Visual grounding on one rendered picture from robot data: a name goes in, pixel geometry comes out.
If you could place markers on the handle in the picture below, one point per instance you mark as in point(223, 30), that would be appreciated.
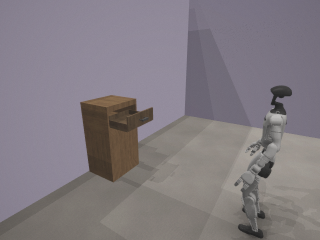
point(144, 119)

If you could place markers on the left robot upper arm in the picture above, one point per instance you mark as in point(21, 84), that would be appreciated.
point(276, 123)

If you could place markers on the robot left thigh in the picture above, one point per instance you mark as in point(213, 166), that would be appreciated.
point(265, 172)

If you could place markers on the left robot foot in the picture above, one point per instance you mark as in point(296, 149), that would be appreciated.
point(248, 230)

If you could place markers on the robot left hand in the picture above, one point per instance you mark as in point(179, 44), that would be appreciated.
point(248, 177)

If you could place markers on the robot right hand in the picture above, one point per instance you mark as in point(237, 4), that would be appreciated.
point(255, 147)

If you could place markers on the drawer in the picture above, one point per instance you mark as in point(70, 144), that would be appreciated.
point(128, 120)

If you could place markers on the right robot forearm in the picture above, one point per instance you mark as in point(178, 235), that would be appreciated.
point(259, 142)

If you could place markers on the left robot forearm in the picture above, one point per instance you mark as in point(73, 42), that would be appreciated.
point(264, 159)

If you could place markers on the cabinet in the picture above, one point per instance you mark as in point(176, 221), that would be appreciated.
point(111, 153)

